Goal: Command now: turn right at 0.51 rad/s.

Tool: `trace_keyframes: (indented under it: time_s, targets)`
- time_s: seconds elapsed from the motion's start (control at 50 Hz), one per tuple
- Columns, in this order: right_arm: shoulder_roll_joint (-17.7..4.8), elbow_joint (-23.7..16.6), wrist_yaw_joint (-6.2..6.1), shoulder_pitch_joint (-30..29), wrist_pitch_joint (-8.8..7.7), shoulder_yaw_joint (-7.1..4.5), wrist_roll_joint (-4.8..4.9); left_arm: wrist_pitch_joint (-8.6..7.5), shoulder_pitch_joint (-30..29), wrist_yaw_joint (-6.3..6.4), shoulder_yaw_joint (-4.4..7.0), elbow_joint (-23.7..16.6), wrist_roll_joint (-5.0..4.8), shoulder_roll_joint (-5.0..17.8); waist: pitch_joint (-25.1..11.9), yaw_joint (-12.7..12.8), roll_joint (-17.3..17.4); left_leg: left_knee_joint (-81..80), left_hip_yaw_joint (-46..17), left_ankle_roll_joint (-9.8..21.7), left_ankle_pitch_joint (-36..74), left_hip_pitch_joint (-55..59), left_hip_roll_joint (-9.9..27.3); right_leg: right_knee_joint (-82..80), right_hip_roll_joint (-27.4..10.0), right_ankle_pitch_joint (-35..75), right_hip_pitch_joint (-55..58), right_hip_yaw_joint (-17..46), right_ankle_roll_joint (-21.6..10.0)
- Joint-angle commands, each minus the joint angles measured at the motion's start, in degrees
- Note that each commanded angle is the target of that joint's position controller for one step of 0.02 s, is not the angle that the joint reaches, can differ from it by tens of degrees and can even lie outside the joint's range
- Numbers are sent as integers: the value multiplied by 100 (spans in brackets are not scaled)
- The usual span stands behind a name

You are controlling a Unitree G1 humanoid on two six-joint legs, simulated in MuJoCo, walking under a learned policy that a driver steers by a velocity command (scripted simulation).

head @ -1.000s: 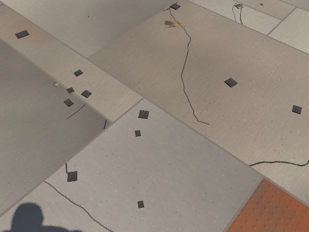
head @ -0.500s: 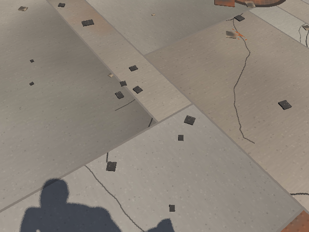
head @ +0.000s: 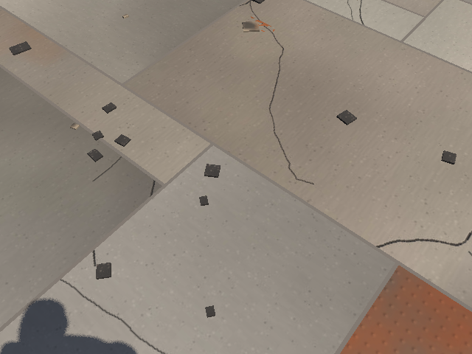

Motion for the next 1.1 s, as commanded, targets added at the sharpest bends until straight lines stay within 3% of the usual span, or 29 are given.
trace_keyframes:
  time_s: [0.02,0.08,0.1,0.12,0.14,0.16,0.18,0.2,0.24,0.26,0.3,0.42,0.54,0.6,0.64,0.66,0.68,0.7,0.72,0.74,0.76,0.78,0.8,0.86,0.92,0.96,1.04,1.08,1.1]
  targets:
    - [-1083,-368,-21,-195,7,-290,35,-63,-262,-131,21,-582,-34,327,-738,-73,859,-453,-728,1156,3488,838,1461,-857,-113,308,82,-246,15]
    - [-1244,-310,72,-66,-14,-347,187,15,-112,-193,69,-645,-42,430,-819,-14,896,-484,-627,967,1501,532,1595,-1837,46,741,784,-594,-260]
    - [-1201,-290,109,-113,-59,-336,247,31,129,-191,105,-568,-31,455,-781,143,857,-324,-500,810,557,178,1523,-2322,158,995,1277,-712,-424]
    - [-974,-245,151,-27,-121,-272,212,35,573,-148,200,-393,-47,605,-827,290,636,173,-250,608,-249,-407,1329,-2557,306,919,2073,-686,-611]
    - [-582,-270,206,-72,-186,-149,65,12,1298,-82,353,-212,-102,927,-943,574,-192,1644,256,234,-901,-1434,945,-2929,-178,708,3129,241,-969]
    - [-207,-806,227,-541,-284,-5,-91,-134,1586,-58,459,-378,15,1671,-950,645,-1584,3578,202,-188,-2347,-3613,-59,-3768,-1897,-331,3749,3692,-2151]
    - [-621,-857,246,-851,-412,-115,133,-358,1564,-126,327,-398,136,1276,-896,858,-745,4232,-825,-148,-2217,-3962,57,-4335,-2267,-1018,3301,4300,-2587]
    - [-818,-841,301,-806,-472,-176,293,-490,1281,-122,201,-375,142,927,-390,606,-770,4179,-905,-16,-1592,-4046,311,-4453,-2084,-1286,2944,3751,-2353]
    - [-916,-536,297,-483,-524,-231,128,-567,797,-66,64,-400,101,552,-72,354,-615,3705,-823,1,-467,-3720,593,-4415,-1517,-435,2557,2536,-1833]
    - [-882,-447,316,-383,-527,-234,84,-583,692,-33,28,-428,146,533,-65,282,-684,3521,-796,-47,-7,-3410,657,-4504,-1301,156,2369,2051,-1687]
    - [-705,-327,370,-276,-526,-186,113,-646,783,19,35,-408,221,569,-173,284,-535,3363,-672,-162,731,-3244,622,-4630,-1149,1218,2370,1419,-1617]
    - [-359,-435,426,-615,-515,-42,191,-700,1132,54,45,-185,231,576,41,531,-397,1953,-711,-309,1878,-3210,430,-4851,-993,2248,2463,182,-1404]
    - [-150,-811,637,-1276,-606,100,183,-645,1475,61,97,87,135,650,381,771,-208,893,-405,-18,1850,-3266,242,-4713,-1281,3179,3041,-394,-1363]
    - [-260,-958,720,-1207,-619,61,175,-548,1446,127,134,107,129,798,10,553,-435,732,-19,294,1181,-2757,-119,-3889,-1344,5759,3475,-640,-1220]
    - [-632,-841,684,-341,-565,-126,181,-449,1395,218,164,57,158,960,-760,28,-687,844,230,577,712,-1570,-539,-2473,-1282,7770,3555,-815,-1061]
    - [-898,-690,610,502,-544,-273,210,-434,1325,253,151,14,139,967,-1230,-469,-556,515,114,813,1063,-155,-640,-1280,-1138,7586,2884,-963,-889]
    - [-1288,-559,483,1408,-455,-399,208,-510,1402,262,43,-117,245,748,-1871,-809,61,530,-1267,1188,929,1750,269,455,-881,5398,1377,-925,-700]
    - [-1587,-651,458,1297,-480,-449,216,-687,1915,135,-188,-333,248,16,-2635,-205,1623,-55,-4760,2453,-55,3627,1844,2750,520,-303,-1034,-330,-269]
    - [-1100,-657,445,1365,-485,-318,167,-918,1314,18,-80,-387,78,607,-2787,-643,811,-670,-5083,2290,-555,3630,1818,3143,306,-348,-1649,770,-400]
    - [-904,-653,418,1186,-499,-260,121,-1021,753,-44,-59,-625,-132,715,-1913,-624,538,-779,-4159,1981,-394,2934,1619,2880,15,42,-1908,737,-508]
    - [-853,-683,421,826,-522,-232,124,-1080,598,-35,-109,-712,-58,592,-1189,-295,-103,-906,-3559,1818,191,1891,1369,2231,-221,356,-1809,623,-542]
    - [-675,-747,406,490,-542,-187,121,-1063,572,0,-69,-680,114,603,-881,-72,-192,-986,-3106,1713,770,1209,1128,1664,-407,527,-1532,580,-499]
    - [-658,-848,375,285,-536,-161,51,-1002,703,-8,-55,-666,168,599,-671,121,19,-1141,-2879,1741,1208,608,988,1542,-471,623,-1194,552,-427]
    - [-734,-817,293,128,-549,-186,94,-825,957,8,-102,-616,259,430,-457,361,210,-1383,-2353,1790,1898,-419,804,774,-537,779,-835,315,-86]
    - [-898,-747,217,177,-526,-240,133,-807,330,25,-223,-797,293,174,-302,162,323,-1337,-1776,1486,1623,-1057,365,-640,-375,1954,-457,125,96]
    - [-950,-666,190,428,-478,-261,170,-848,-176,-3,-247,-887,238,126,-360,-109,414,-1188,-1752,1270,1189,-1086,249,-1560,-123,2816,-101,68,131]
    - [-881,-508,171,771,-414,-246,210,-925,-291,-70,-115,-929,96,418,-552,-148,663,-637,-2352,1000,527,-321,624,-2289,-84,2922,144,356,-26]
    - [-798,-471,186,776,-394,-223,161,-963,1,-93,-23,-864,102,516,-579,45,786,-237,-2529,854,599,-62,765,-2430,-91,2493,463,263,-270]
    - [-676,-468,203,800,-385,-183,128,-975,381,-76,51,-773,127,590,-698,252,786,182,-2454,733,929,-73,611,-2555,-34,2251,986,141,-434]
